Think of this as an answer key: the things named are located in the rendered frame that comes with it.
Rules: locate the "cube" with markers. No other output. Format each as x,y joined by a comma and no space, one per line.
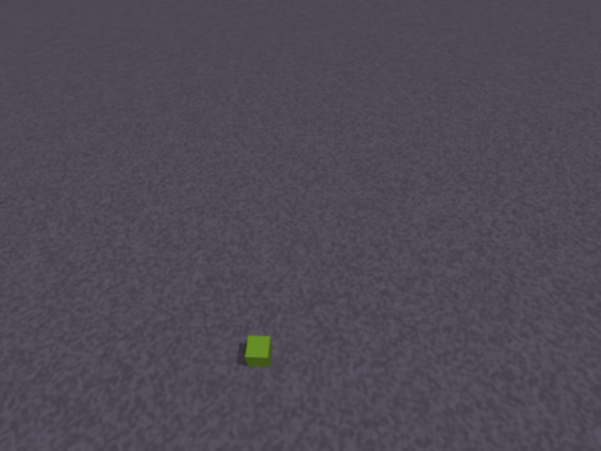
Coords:
258,351

